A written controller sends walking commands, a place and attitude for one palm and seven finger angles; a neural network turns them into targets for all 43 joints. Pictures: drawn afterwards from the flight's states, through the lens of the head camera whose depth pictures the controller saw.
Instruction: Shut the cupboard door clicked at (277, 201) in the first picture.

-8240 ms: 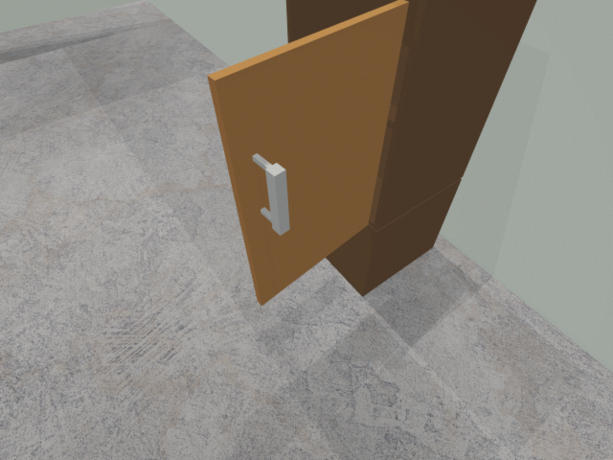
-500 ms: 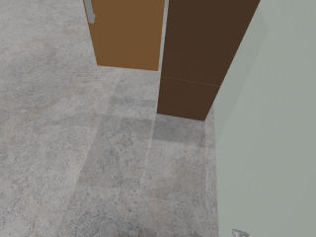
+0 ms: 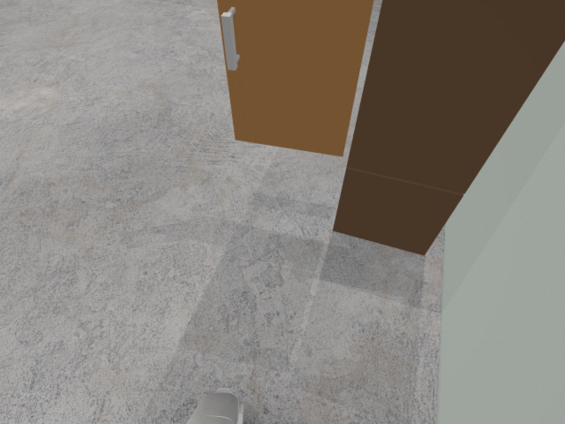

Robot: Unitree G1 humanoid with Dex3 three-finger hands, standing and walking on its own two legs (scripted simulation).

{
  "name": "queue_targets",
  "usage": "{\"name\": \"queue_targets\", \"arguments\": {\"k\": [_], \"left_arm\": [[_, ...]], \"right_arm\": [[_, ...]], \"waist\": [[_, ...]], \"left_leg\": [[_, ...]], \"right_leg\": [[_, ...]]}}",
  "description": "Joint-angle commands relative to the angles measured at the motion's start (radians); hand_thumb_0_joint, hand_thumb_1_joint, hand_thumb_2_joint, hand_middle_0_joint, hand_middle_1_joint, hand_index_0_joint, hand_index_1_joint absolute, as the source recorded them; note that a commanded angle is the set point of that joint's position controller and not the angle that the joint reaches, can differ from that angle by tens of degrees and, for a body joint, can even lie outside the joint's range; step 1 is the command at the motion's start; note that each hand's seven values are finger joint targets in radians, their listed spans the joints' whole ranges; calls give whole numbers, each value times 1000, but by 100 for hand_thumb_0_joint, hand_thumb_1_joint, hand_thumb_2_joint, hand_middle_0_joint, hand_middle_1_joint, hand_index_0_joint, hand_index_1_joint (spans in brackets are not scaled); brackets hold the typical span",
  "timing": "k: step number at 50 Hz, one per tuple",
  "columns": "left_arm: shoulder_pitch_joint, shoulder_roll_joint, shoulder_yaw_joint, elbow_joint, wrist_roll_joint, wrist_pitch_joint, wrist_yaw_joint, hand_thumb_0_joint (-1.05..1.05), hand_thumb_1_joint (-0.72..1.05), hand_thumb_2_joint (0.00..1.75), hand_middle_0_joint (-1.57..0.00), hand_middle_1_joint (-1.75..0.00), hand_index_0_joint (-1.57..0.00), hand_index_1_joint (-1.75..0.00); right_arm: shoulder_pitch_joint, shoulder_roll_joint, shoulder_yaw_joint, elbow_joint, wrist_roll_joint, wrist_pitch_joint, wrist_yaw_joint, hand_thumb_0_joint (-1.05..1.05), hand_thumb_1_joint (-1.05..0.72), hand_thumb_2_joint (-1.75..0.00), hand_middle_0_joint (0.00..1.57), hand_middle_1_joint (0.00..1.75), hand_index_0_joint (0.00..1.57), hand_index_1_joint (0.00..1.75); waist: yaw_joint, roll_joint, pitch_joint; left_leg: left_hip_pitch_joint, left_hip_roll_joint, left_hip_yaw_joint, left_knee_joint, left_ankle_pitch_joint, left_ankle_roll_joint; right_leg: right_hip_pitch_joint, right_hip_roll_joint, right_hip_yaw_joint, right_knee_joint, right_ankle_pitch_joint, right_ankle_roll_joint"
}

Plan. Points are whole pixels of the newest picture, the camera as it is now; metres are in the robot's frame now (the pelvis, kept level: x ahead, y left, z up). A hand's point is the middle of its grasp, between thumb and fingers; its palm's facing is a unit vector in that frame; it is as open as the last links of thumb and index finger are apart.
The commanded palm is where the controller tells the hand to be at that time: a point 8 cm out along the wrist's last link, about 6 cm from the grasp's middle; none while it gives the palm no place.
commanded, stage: take the last steps up to it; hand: left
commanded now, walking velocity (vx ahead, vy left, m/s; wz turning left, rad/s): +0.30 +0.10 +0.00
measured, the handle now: (232, 39) +1.01 +0.23 +0.03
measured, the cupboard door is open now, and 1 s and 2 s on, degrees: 96 96 96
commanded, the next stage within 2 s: come to a stop and stand still in 1.16 s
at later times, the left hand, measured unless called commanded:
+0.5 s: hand (178, 314) +0.31 +0.23 -0.15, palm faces -0.04 -0.97 -0.23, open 7.4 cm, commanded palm none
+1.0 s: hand (163, 315) +0.32 +0.27 -0.20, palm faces +0.01 -0.99 -0.14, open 7.3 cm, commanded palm none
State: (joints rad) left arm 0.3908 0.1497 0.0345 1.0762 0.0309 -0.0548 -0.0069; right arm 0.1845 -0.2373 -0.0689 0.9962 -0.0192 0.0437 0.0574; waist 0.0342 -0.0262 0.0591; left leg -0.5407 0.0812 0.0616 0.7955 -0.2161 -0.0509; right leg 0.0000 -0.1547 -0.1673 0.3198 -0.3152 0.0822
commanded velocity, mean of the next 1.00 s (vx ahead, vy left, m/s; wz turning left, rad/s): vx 0.29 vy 0.05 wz -0.04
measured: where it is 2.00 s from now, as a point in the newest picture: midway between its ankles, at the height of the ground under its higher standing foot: (269, 342)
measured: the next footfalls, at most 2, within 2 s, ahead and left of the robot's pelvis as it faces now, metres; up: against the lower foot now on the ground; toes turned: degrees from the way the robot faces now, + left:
left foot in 0.08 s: +0.16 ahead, +0.16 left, +0.00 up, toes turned +7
right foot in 0.50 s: +0.28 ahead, -0.06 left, +0.00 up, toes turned -10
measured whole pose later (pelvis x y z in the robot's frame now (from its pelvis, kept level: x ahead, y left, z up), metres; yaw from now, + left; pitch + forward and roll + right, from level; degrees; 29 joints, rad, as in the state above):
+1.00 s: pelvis +0.38 +0.10 -0.02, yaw -4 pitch -1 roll +0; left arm 0.39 0.17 0.04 1.15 0.02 -0.01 -0.01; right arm 0.16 -0.15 -0.04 0.98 -0.03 -0.06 0.01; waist 0.04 -0.05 0.05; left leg -0.37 0.04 0.14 0.60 -0.21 0.05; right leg -0.27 -0.08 -0.05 0.99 -0.49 -0.01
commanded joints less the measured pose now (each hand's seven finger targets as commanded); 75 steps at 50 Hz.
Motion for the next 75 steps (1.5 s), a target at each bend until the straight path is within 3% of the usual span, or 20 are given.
{"name": "queue_targets", "arguments": {"k": [1, 3, 4, 5, 12, 23, 24, 26, 32, 40, 44, 45, 46, 47, 53, 63, 65, 68, 72, 75], "left_arm": [[22, 225, 56, -22, 0, -13, 18, 0, 90, 90, -20, -30, -20, -30], [17, 184, 45, -30, -6, -8, 8, 0, 90, 90, -20, -30, -20, -30], [44, 116, 34, -57, -19, -2, 1, 0, 90, 90, -20, -30, -20, -30], [-44, 103, 26, -97, -17, 5, 7, 0, 90, 90, -20, -30, -20, -30], [-90, 60, 28, -77, -8, 42, -10, 0, 90, 90, -20, -30, -20, -30], [-130, 105, 44, -127, -2, 25, -15, 0, 90, 90, -20, -30, -20, -30], [-44, 143, 55, -101, 2, 14, -10, 0, 90, 90, -20, -30, -20, -30], [120, 290, 79, -60, -11, 0, 5, 0, 90, 90, -20, -30, -20, -30], [-49, 126, 32, -81, -19, -32, 15, 0, 90, 90, -20, -30, -20, -30], [-2, 175, 43, -12, -8, -30, 10, 0, 90, 90, -20, -30, -20, -30], [-31, 169, 45, 1, -11, -15, 8, 0, 90, 90, -20, -30, -20, -30], [-12, 134, 37, -8, -14, -11, 3, 0, 90, 90, -20, -30, -20, -30], [13, 78, 24, -32, -21, -11, 0, 0, 90, 90, -20, -30, -20, -30], [-53, 88, 18, -66, -16, -10, 4, 0, 90, 90, -20, -30, -20, -30], [-53, 48, 18, -44, -6, 23, -9, 0, 90, 90, -20, -30, -20, -30], [-185, 66, 15, -104, -5, 31, -5, 0, 90, 90, -20, -30, -20, -30], [-114, 91, 15, -71, -7, 21, 6, 0, 90, 90, -20, -30, -20, -30], [-86, 202, 13, -42, -23, 14, 28, 0, 90, 90, -20, -30, -20, -30], [-129, 186, 21, -57, -33, 30, 51, 0, 90, 90, -20, -30, -20, -30], [-92, 221, 43, -51, -22, 43, 60, 0, 90, 90, -20, -30, -20, -30]], "right_arm": [[-69, 2, 17, -94, 0, -64, 0, 0, -90, -90, 20, 30, 20, 30], [195, -101, -9, -13, -12, -76, -22, 0, -90, -90, 20, 30, 20, 30], [345, -225, -41, 16, -22, -87, -42, 0, -90, -90, 20, 30, 20, 30], [407, -253, -46, 33, -11, -77, -64, 0, -90, -90, 20, 30, 20, 30], [126, -63, 13, -4, -9, -113, -79, 0, -90, -90, 20, 30, 20, 30], [125, -71, 5, 26, -13, -95, -60, 0, -90, -90, 20, 30, 20, 30], [120, -49, 11, 24, -7, -97, -58, 0, -90, -90, 20, 30, 20, 30], [105, -29, 16, -22, -1, -94, -47, 0, -90, -90, 20, 30, 20, 30], [89, 22, 16, 18, -6, -69, -40, 0, -90, -90, 20, 30, 20, 30], [-33, 37, 16, -38, -1, -79, -17, 0, -90, -90, 20, 30, 20, 30], [111, -15, 5, 6, -8, -100, -32, 0, -90, -90, 20, 30, 20, 30], [231, -86, -11, 38, -16, -107, -44, 0, -90, -90, 20, 30, 20, 30], [346, -184, -33, 59, -24, -109, -59, 0, -90, -90, 20, 30, 20, 30], [374, -191, -30, 59, -16, -96, -73, 0, -90, -90, 20, 30, 20, 30], [138, -42, 21, 13, -7, -119, -84, 0, -90, -90, 20, 30, 20, 30], [163, -46, 21, 45, -12, -96, -81, 0, -90, -90, 20, 30, 20, 30], [153, -23, 32, 52, -2, -96, -84, 0, -90, -90, 20, 30, 20, 30], [213, 19, 46, 65, 15, -74, -86, 0, -90, -90, 20, 30, 20, 30], [240, -14, 30, 97, 20, -41, -98, 0, -90, -90, 20, 30, 20, 30], [178, 3, 23, 65, 19, -21, -98, 0, -90, -90, 20, 30, 20, 30]], "waist": [[-9, -172, -6], [-124, 26, -146], [-172, 312, -274], [-192, 331, -301], [-26, 140, 9], [18, 10, -4], [56, -50, -31], [96, -291, -88], [-26, -91, -35], [5, -107, -4], [-83, -23, -14], [-125, 128, -90], [-149, 354, -181], [-162, 291, -176], [-25, 139, -6], [-34, 97, 7], [0, 21, -43], [-34, -93, -91], [-34, -133, -189], [6, -111, -153]], "left_leg": [[172, -66, 92, -225, -36, 41], [587, -43, 63, -293, -4, 79], [794, 238, -333, -355, -9, 177], [783, 320, -458, -490, -16, 235], [285, 227, -154, -636, -28, 211], [259, 143, -23, -473, -133, 170], [190, 61, 44, -299, -114, 128], [-111, -74, 67, 228, -415, 54], [-27, 32, -29, 211, -64, 7], [52, -5, 32, -144, -2, 16], [384, -56, 66, -320, 33, 46], [574, 46, -57, -352, 1, 88], [718, 289, -394, -458, -21, 191], [690, 354, -483, -531, -32, 259], [284, 209, -168, -617, 57, 202], [302, 177, -95, -547, 66, 207], [280, 92, -17, -398, 202, 122], [249, -23, 24, -304, -128, 13], [313, 0, 25, -289, 187, 4], [162, -55, 50, -121, -199, -13]], "right_leg": [[-62, -190, 53, 22, 438, -137], [-255, -99, -28, 393, 394, -90], [-512, 54, -64, 694, -154, -42], [-602, 83, 59, 902, -310, -66], [-565, -11, 136, 842, -7, -84], [-180, 84, 64, 219, 93, -90], [-38, 51, 132, 144, 65, -111], [147, -317, 679, -111, 17, -304], [-96, -145, 244, -119, 375, -226], [-83, -144, 198, -112, 250, -226], [-236, -81, 127, 102, 239, -174], [-359, -7, 73, 334, 176, -138], [-548, 122, -7, 637, -215, -92], [-617, 125, 91, 838, -277, -105], [-520, 29, 141, 802, -18, -95], [-316, 91, 80, 292, 25, -95], [-137, 86, 112, 121, 231, -97], [-63, -201, 312, 100, 903, -238], [-7, -105, 210, 229, 1101, -194], [68, -196, 298, 205, 1305, -275]]}}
